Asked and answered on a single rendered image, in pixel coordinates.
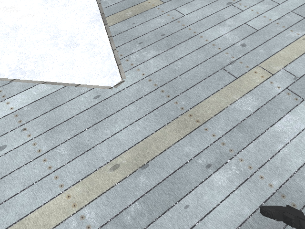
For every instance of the robot right hand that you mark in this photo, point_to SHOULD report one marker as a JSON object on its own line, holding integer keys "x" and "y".
{"x": 288, "y": 214}

